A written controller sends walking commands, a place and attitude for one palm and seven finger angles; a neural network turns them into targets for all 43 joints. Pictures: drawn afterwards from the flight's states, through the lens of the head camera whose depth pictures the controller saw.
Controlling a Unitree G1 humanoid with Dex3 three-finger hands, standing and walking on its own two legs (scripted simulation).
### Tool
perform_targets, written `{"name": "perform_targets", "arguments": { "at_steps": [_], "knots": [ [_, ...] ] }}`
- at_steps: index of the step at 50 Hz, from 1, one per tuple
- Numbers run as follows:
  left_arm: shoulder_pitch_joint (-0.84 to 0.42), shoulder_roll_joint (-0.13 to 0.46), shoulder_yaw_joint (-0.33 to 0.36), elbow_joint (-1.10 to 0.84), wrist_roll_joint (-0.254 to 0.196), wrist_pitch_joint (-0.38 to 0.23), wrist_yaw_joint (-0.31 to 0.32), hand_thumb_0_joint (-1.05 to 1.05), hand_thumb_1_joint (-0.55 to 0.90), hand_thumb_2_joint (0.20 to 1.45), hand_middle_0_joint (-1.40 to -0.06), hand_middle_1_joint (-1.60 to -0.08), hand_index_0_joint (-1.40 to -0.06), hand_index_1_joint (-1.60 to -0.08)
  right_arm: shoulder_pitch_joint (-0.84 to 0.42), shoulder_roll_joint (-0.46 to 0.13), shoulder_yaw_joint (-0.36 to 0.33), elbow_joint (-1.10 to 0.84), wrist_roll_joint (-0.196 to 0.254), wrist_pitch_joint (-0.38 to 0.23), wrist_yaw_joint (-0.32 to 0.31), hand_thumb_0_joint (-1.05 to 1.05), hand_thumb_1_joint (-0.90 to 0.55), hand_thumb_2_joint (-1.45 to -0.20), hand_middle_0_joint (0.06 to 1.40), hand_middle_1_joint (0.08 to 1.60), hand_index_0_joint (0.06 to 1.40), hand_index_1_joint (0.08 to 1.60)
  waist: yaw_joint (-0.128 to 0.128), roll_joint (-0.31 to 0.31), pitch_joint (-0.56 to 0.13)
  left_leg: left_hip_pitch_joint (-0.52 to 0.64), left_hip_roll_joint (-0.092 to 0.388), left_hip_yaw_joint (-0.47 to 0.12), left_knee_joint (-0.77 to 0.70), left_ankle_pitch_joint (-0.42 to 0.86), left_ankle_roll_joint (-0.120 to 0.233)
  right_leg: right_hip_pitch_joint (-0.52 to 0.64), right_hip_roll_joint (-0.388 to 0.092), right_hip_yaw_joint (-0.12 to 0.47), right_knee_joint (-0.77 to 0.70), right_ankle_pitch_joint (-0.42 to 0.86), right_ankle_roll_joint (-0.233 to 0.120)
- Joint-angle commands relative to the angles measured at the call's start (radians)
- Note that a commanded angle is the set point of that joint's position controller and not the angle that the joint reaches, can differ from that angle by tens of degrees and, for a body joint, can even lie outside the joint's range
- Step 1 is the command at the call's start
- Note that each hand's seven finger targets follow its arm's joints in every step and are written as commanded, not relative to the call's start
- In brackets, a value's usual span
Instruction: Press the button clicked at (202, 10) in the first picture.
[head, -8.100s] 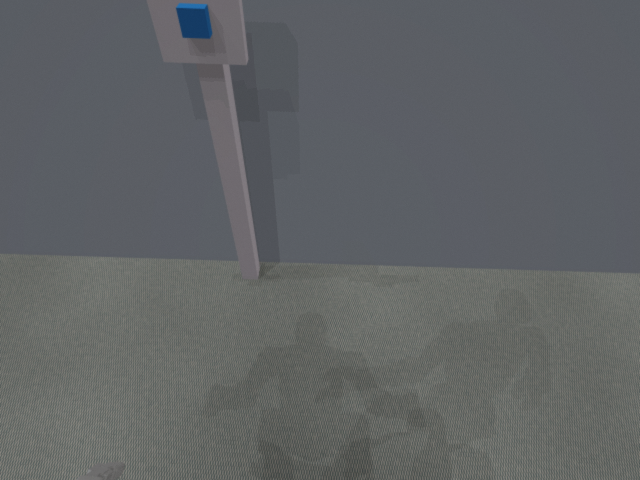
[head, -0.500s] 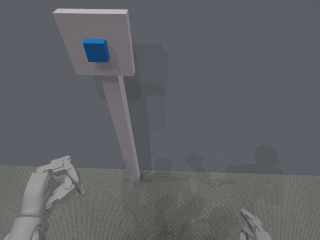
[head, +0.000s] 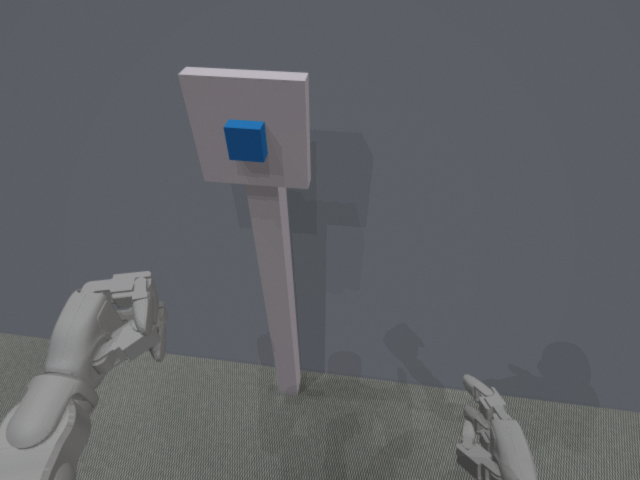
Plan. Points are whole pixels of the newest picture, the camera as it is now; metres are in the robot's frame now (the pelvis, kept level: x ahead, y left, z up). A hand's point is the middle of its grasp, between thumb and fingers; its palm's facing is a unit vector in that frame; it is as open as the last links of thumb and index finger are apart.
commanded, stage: raise the hand and make a fist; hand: left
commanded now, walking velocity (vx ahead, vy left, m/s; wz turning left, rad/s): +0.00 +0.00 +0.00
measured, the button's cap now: (247, 140) +0.53 +0.18 +0.19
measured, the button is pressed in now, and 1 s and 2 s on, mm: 0 0 0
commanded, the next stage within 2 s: aim a knuckle at the button in 0.64 s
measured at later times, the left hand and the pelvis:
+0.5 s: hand (153, 307) +0.22 +0.20 +0.18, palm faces +0.04 -1.00 -0.07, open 3.1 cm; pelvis -0.01 -0.02 +0.01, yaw -1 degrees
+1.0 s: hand (173, 279) +0.26 +0.19 +0.18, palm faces +0.04 -1.00 -0.05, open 3.1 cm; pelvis -0.02 -0.02 +0.01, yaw +0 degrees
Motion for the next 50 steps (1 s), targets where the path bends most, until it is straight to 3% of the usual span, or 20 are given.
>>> {"name": "perform_targets", "arguments": {
  "at_steps": [1,4,5,6,9,11,13,16,24,25,29,30,32,34,35,37,40,41,46,50],
  "knots": [
    [-0.235,0.162,0.092,-0.22,-0.029,-0.01,-0.014,0.0,0.9,0.9,-1.3,-1.5,-1.3,-1.5,-0.11,-0.123,-0.053,-0.143,0.01,-0.046,-0.019,0.0,-0.9,-0.9,0.2,0.3,0.2,0.3,-0.015,0.01,-0.082,0.09,-0.013,-0.029,-0.146,0.302,0.01,0.025,0.055,-0.007,-0.096,0.296,-0.029],
    [-0.274,0.184,0.115,-0.214,-0.034,0.026,-0.018,0.0,0.9,0.9,-1.3,-1.5,-1.3,-1.5,-0.122,-0.123,-0.049,-0.14,0.014,-0.041,-0.024,0.0,-0.9,-0.9,0.2,0.3,0.2,0.3,-0.008,0.03,-0.086,0.11,-0.015,-0.03,-0.164,0.298,0.01,0.036,0.052,-0.006,-0.114,0.287,-0.03],
    [-0.29,0.196,0.13,-0.204,-0.041,0.038,-0.021,0.0,0.9,0.9,-1.3,-1.5,-1.3,-1.5,-0.13,-0.124,-0.047,-0.138,0.013,-0.041,-0.025,0.0,-0.9,-0.9,0.2,0.3,0.2,0.3,-0.005,-0.006,-0.073,0.106,-0.017,-0.031,-0.168,0.289,0.013,0.045,0.054,-0.003,-0.127,0.282,-0.03],
    [-0.302,0.203,0.136,-0.197,-0.044,0.052,-0.025,0.0,0.9,0.9,-1.3,-1.5,-1.3,-1.5,-0.137,-0.124,-0.047,-0.138,0.016,-0.039,-0.027,0.0,-0.9,-0.9,0.2,0.3,0.2,0.3,-0.004,-0.003,-0.076,0.113,-0.018,-0.028,-0.174,0.283,0.015,0.045,0.051,-0.001,-0.133,0.277,-0.029],
    [-0.351,0.217,0.149,-0.21,-0.044,0.08,-0.026,0.0,0.9,0.9,-1.3,-1.5,-1.3,-1.5,-0.153,-0.122,-0.043,-0.139,0.02,-0.037,-0.03,0.0,-0.9,-0.9,0.2,0.3,0.2,0.3,0.001,0.034,-0.082,0.128,-0.02,-0.025,-0.189,0.274,0.013,0.055,0.047,-0.001,-0.145,0.262,-0.03],
    [-0.371,0.234,0.17,-0.206,-0.051,0.097,-0.026,0.0,0.9,0.9,-1.3,-1.5,-1.3,-1.5,-0.162,-0.122,-0.043,-0.138,0.022,-0.038,-0.031,0.0,-0.9,-0.9,0.2,0.3,0.2,0.3,0.005,0.006,-0.088,0.136,-0.022,-0.025,-0.196,0.27,0.016,0.069,0.046,0.004,-0.157,0.255,-0.028],
    [-0.368,0.219,0.163,-0.175,-0.053,0.118,-0.029,0.0,0.9,0.9,-1.3,-1.5,-1.3,-1.5,-0.167,-0.12,-0.041,-0.135,0.024,-0.036,-0.032,0.0,-0.9,-0.9,0.2,0.3,0.2,0.3,0.005,0.026,-0.067,0.139,-0.024,-0.022,-0.203,0.248,0.015,0.056,0.046,0.004,-0.167,0.234,-0.028],
    [-0.308,0.202,0.162,-0.131,-0.066,0.139,-0.04,0.0,0.9,0.9,-1.3,-1.5,-1.3,-1.5,-0.17,-0.127,-0.045,-0.134,0.026,-0.033,-0.029,0.0,-0.9,-0.9,0.2,0.3,0.2,0.3,0.007,-0.061,-0.046,0.12,-0.026,-0.014,-0.201,0.24,0.02,0.059,0.043,0.011,-0.18,0.236,-0.021],
    [-0.371,0.233,0.175,-0.242,-0.04,0.097,0.0,0.0,0.9,0.9,-1.3,-1.5,-1.3,-1.5,-0.171,-0.119,-0.051,-0.143,0.021,-0.039,-0.032,0.0,-0.9,-0.9,0.2,0.3,0.2,0.3,0.002,0.034,-0.067,0.15,-0.029,-0.001,-0.197,0.212,0.021,0.045,0.039,0.03,-0.194,0.177,-0.019],
    [-0.374,0.243,0.182,-0.247,-0.042,0.087,0.004,0.0,0.9,0.9,-1.3,-1.5,-1.3,-1.5,-0.168,-0.12,-0.05,-0.137,0.017,-0.042,-0.032,0.0,-0.9,-0.9,0.2,0.3,0.2,0.3,0.002,0.0,-0.07,0.146,-0.028,-0.003,-0.195,0.218,0.023,0.057,0.04,0.035,-0.199,0.184,-0.018],
    [-0.359,0.219,0.168,-0.2,-0.044,0.074,-0.002,0.0,0.9,0.9,-1.3,-1.5,-1.3,-1.5,-0.164,-0.12,-0.052,-0.125,0.02,-0.052,-0.038,0.0,-0.9,-0.9,0.2,0.3,0.2,0.3,-0.002,0.011,-0.058,0.15,-0.028,0.001,-0.196,0.212,0.023,0.049,0.038,0.035,-0.2,0.189,-0.014],
    [-0.353,0.214,0.158,-0.178,-0.045,0.081,-0.007,0.0,0.9,0.9,-1.3,-1.5,-1.3,-1.5,-0.167,-0.122,-0.05,-0.119,0.02,-0.052,-0.038,0.0,-0.9,-0.9,0.2,0.3,0.2,0.3,-0.001,-0.015,-0.035,0.137,-0.027,0.0,-0.194,0.205,0.024,0.046,0.041,0.038,-0.208,0.177,-0.015],
    [-0.368,0.202,0.137,-0.17,-0.044,0.091,-0.015,0.0,0.9,0.9,-1.3,-1.5,-1.3,-1.5,-0.172,-0.121,-0.05,-0.119,0.026,-0.053,-0.04,0.0,-0.9,-0.9,0.2,0.3,0.2,0.3,-0.009,-0.003,-0.004,0.134,-0.027,0.001,-0.201,0.171,0.025,0.02,0.037,0.041,-0.22,0.133,-0.011],
    [-0.371,0.213,0.143,-0.189,-0.039,0.093,-0.014,0.0,0.9,0.9,-1.3,-1.5,-1.3,-1.5,-0.173,-0.12,-0.05,-0.126,0.025,-0.056,-0.042,0.0,-0.9,-0.9,0.2,0.3,0.2,0.3,-0.004,0.028,-0.03,0.142,-0.029,-0.002,-0.204,0.17,0.023,0.03,0.036,0.037,-0.212,0.132,-0.014],
    [-0.369,0.219,0.148,-0.19,-0.043,0.094,-0.014,0.0,0.9,0.9,-1.3,-1.5,-1.3,-1.5,-0.174,-0.123,-0.049,-0.126,0.023,-0.058,-0.042,0.0,-0.9,-0.9,0.2,0.3,0.2,0.3,-0.001,-0.014,-0.03,0.134,-0.029,-0.004,-0.201,0.175,0.025,0.04,0.038,0.041,-0.216,0.131,-0.013],
    [-0.363,0.218,0.155,-0.187,-0.045,0.097,-0.016,0.0,0.9,0.9,-1.3,-1.5,-1.3,-1.5,-0.176,-0.121,-0.048,-0.127,0.024,-0.058,-0.042,0.0,-0.9,-0.9,0.2,0.3,0.2,0.3,0.0,-0.005,-0.039,0.14,-0.028,-0.004,-0.202,0.176,0.025,0.035,0.037,0.038,-0.211,0.131,-0.012],
    [-0.477,0.22,0.144,-0.107,-0.045,0.096,-0.007,0.0,0.9,0.9,-1.3,-1.5,-1.3,-1.5,-0.17,-0.125,-0.047,-0.103,0.023,-0.058,-0.052,0.0,-0.9,-0.9,0.2,0.3,0.2,0.3,-0.016,-0.043,-0.006,0.131,-0.027,-0.009,-0.199,0.148,0.027,0.006,0.042,0.045,-0.226,0.086,-0.009],
    [-0.522,0.215,0.127,-0.086,-0.038,0.093,-0.005,0.0,0.9,0.9,-1.3,-1.5,-1.3,-1.5,-0.17,-0.125,-0.048,-0.096,0.027,-0.057,-0.055,0.0,-0.9,-0.9,0.2,0.3,0.2,0.3,-0.027,-0.03,0.002,0.134,-0.028,-0.006,-0.201,0.132,0.027,-0.009,0.039,0.048,-0.231,0.065,-0.007],
    [-0.613,0.194,0.082,-0.048,-0.009,0.074,0.003,0.0,0.9,0.9,-1.3,-1.5,-1.3,-1.5,-0.168,-0.119,-0.049,-0.102,0.024,-0.058,-0.058,0.0,-0.9,-0.9,0.2,0.3,0.2,0.3,-0.023,0.022,-0.079,0.164,-0.031,-0.006,-0.2,0.177,0.026,0.025,0.033,0.043,-0.197,0.146,-0.015],
    [-0.607,0.242,0.142,0.061,-0.007,0.068,0.006,0.0,0.9,0.9,-1.3,-1.5,-1.3,-1.5,-0.154,-0.127,-0.052,-0.09,0.018,-0.043,-0.054,0.0,-0.9,-0.9,0.2,0.3,0.2,0.3,-0.009,-0.049,-0.099,0.141,-0.028,-0.007,-0.199,0.228,0.025,0.06,0.036,0.036,-0.18,0.219,-0.018]
  ]
}}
